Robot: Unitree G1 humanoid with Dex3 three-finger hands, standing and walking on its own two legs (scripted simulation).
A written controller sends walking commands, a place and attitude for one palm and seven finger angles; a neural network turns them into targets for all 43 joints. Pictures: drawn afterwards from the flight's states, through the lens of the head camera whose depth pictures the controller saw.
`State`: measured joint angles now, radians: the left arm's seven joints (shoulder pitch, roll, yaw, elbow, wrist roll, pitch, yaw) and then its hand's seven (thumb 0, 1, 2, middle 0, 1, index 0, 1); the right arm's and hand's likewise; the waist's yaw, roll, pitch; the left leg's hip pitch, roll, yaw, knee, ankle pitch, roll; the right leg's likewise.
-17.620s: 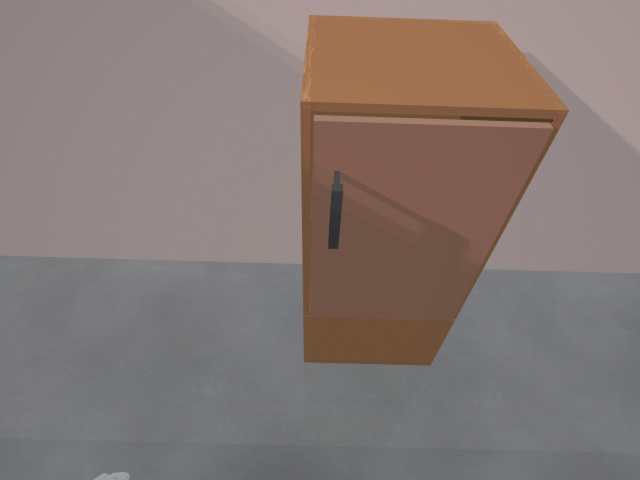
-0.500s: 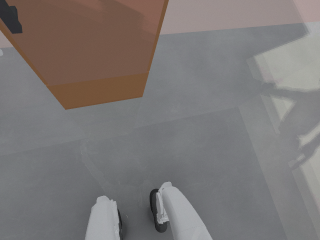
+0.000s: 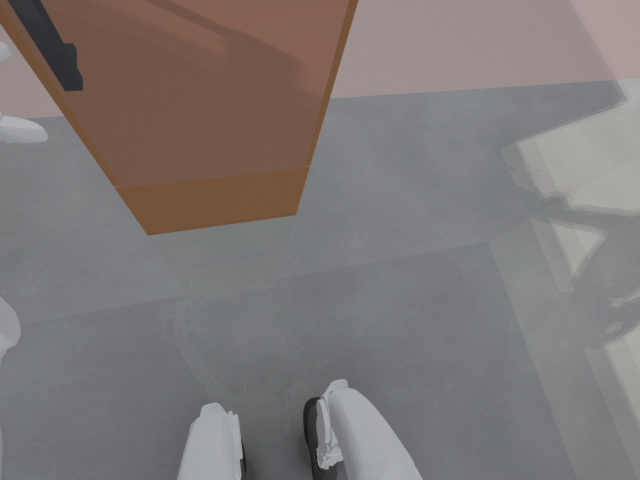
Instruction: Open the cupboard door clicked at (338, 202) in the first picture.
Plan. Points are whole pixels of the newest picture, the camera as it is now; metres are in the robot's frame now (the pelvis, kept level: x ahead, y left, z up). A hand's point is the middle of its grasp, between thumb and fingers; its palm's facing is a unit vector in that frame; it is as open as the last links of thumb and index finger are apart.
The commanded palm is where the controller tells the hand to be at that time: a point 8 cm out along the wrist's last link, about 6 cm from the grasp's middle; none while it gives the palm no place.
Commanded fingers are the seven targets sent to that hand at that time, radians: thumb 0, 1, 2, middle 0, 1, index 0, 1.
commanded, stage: move the hooked fingers beside the handle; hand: left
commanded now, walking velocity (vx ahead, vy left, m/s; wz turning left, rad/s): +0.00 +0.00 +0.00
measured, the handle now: (43, 18) +0.62 +0.23 +0.07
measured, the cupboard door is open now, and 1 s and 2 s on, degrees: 0 0 0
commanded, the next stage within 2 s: slide the fingers in behind the handle in 0.02 s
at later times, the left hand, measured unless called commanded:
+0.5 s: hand (4, 76) +0.55 +0.27 +0.06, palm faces +0.09 -1.00 -0.02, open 14.0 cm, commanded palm +0.54 +0.28 +0.06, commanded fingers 0.00 -0.50 0.30 -0.30 -1.20 -0.30 -1.20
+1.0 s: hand (44, 74) +0.55 +0.23 +0.06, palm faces +0.10 -0.99 -0.02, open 13.9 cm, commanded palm +0.54 +0.25 +0.06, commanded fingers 0.00 -0.50 0.30 -0.30 -1.20 -0.30 -1.20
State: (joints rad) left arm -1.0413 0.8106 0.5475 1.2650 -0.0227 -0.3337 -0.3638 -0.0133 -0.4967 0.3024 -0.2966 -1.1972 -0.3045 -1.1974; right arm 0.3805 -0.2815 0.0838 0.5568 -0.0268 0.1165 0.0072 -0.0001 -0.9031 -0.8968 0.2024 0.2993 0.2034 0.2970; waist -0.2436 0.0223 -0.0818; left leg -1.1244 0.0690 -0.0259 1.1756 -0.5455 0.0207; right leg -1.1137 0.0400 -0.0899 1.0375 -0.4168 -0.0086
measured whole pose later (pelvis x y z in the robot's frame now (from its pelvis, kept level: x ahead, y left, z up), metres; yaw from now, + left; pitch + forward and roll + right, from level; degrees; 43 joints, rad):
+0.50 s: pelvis -0.02 +0.01 -0.01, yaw +0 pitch +29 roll -6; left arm -1.12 0.81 0.53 1.28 0.00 -0.31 -0.33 -0.01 -0.50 0.30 -0.30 -1.20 -0.30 -1.20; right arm 0.41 -0.28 0.10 0.58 -0.03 0.10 0.01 0.00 -0.90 -0.90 0.20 0.30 0.20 0.30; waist -0.27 0.03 -0.08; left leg -1.20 0.06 -0.03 1.22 -0.54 0.03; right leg -1.18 0.04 -0.09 1.07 -0.40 0.00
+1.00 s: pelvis +0.00 +0.00 +0.00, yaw +0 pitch +28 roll -5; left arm -1.05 0.68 0.50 1.24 -0.01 -0.36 -0.23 -0.01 -0.50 0.30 -0.30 -1.20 -0.30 -1.20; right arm 0.41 -0.26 0.07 0.58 -0.05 0.10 0.03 0.00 -0.90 -0.90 0.20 0.30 0.20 0.30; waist -0.25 0.04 -0.09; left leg -1.13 0.06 -0.01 1.18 -0.55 0.03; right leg -1.13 0.03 -0.07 1.05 -0.42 0.00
